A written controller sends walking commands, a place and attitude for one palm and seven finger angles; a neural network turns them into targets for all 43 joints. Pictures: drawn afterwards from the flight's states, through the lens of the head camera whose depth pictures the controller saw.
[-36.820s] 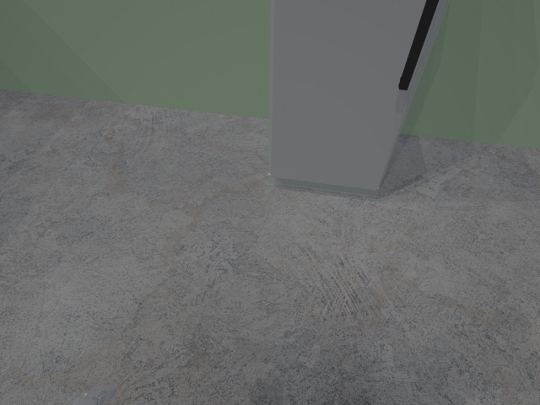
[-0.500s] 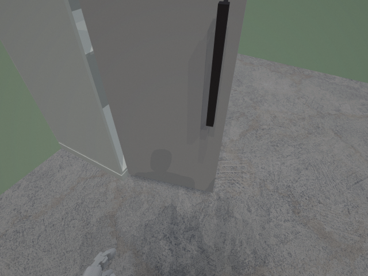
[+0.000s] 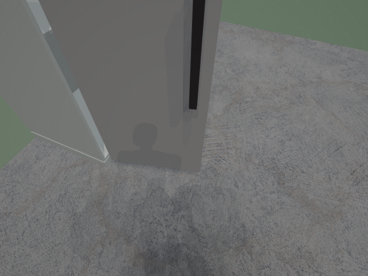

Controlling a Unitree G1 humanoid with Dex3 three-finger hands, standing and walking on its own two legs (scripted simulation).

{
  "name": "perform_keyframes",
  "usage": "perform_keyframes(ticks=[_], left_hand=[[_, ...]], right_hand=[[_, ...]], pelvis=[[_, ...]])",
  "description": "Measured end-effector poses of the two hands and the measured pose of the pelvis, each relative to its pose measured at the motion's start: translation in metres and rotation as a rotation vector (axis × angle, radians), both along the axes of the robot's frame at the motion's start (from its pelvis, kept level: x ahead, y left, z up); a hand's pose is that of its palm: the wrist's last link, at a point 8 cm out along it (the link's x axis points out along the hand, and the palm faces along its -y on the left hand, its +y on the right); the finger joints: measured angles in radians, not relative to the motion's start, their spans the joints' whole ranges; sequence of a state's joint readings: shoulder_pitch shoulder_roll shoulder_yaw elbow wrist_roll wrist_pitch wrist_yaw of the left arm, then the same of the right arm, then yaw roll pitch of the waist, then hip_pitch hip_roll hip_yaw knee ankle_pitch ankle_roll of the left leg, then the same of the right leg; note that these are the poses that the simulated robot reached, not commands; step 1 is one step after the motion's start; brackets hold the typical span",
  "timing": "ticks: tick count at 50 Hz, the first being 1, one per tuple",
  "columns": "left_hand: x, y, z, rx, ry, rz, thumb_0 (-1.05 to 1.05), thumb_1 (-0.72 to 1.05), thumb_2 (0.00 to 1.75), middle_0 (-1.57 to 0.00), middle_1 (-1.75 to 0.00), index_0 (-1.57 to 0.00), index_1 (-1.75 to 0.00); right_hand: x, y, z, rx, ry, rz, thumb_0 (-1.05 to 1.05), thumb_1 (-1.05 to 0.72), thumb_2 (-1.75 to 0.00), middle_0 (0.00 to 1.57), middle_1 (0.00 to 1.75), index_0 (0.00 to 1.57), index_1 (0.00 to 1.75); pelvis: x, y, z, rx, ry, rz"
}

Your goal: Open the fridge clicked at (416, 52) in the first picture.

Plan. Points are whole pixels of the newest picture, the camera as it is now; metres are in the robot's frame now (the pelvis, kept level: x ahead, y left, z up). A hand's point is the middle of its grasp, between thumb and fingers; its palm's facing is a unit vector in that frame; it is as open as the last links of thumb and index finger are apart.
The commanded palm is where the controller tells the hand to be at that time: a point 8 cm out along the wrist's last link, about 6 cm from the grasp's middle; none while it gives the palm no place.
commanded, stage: let the arm hang, fingers relaxed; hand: right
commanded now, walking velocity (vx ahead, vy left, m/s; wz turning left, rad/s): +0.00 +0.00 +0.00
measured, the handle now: (197, 50) +0.70 +0.01 +0.11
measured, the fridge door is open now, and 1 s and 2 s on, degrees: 75 75 75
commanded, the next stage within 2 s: look to check the result in 0.72 s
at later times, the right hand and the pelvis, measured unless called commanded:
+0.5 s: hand out of the picture +0.01 -0.20 -0.16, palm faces -0.01 +0.98 -0.18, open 7.3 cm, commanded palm none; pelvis -0.01 -0.03 +0.02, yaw +2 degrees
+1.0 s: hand out of the picture -0.01 -0.19 -0.16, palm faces -0.01 +0.99 -0.16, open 7.4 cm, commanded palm none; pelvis -0.01 -0.03 +0.01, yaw +2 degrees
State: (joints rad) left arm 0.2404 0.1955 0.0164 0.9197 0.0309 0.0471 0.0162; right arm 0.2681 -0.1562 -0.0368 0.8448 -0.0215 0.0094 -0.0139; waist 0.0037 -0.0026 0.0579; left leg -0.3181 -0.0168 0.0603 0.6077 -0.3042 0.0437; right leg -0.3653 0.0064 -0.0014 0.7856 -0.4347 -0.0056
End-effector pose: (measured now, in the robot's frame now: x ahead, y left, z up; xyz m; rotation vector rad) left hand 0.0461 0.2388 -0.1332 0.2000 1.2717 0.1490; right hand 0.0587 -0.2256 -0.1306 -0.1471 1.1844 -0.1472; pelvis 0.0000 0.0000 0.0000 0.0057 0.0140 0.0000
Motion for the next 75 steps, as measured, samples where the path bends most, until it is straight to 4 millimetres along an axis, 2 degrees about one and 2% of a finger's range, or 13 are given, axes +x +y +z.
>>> perform_keyframes(ticks=[5,11,21,38,53,75], left_hand=[[-0.015,-0.017,0.002,-0.011,0.04,0.025,0.01,0.91,0.9,-0.2,-0.3,-0.2,-0.3],[-0.027,-0.029,0.004,-0.011,0.056,0.04,0.01,0.93,0.9,-0.2,-0.3,-0.2,-0.3],[-0.046,-0.043,0.004,-0.027,0.086,0.055,0.0,0.92,0.9,-0.2,-0.3,-0.2,-0.3],[-0.076,-0.063,0.0,-0.061,0.155,0.095,0.0,0.91,0.9,-0.2,-0.3,-0.2,-0.3],[-0.08,-0.064,0.0,-0.059,0.165,0.107,0.0,0.91,0.9,-0.2,-0.3,-0.2,-0.3],[-0.067,-0.059,0.001,-0.053,0.146,0.104,0.0,0.91,0.9,-0.2,-0.3,-0.2,-0.3]], right_hand=[[-0.025,-0.021,-0.002,-0.026,0.113,-0.022,-0.03,-0.96,-0.9,0.21,0.3,0.2,0.3],[-0.04,-0.031,0.002,-0.024,0.172,-0.013,-0.01,-0.92,-0.9,0.2,0.3,0.2,0.3],[-0.047,-0.026,0.0,0.012,0.193,0.004,0.0,-0.91,-0.9,0.2,0.3,0.19,0.3],[-0.063,-0.02,-0.003,0.026,0.246,0.002,0.0,-0.91,-0.9,0.2,0.3,0.19,0.3],[-0.069,-0.015,-0.005,0.037,0.266,0.002,0.0,-0.91,-0.9,0.2,0.3,0.19,0.3],[-0.057,-0.018,-0.004,0.024,0.249,0.007,0.01,-0.91,-0.9,0.2,0.3,0.19,0.3]], pelvis=[[0.0,-0.008,0.006,0.007,-0.008,0.003],[-0.004,-0.019,0.013,0.008,-0.024,0.021],[-0.007,-0.029,0.016,0.002,-0.03,0.029],[-0.006,-0.033,0.015,-0.001,-0.038,0.038],[-0.005,-0.033,0.015,-0.001,-0.036,0.042],[0.0,-0.031,0.015,0.0,-0.037,0.044]])
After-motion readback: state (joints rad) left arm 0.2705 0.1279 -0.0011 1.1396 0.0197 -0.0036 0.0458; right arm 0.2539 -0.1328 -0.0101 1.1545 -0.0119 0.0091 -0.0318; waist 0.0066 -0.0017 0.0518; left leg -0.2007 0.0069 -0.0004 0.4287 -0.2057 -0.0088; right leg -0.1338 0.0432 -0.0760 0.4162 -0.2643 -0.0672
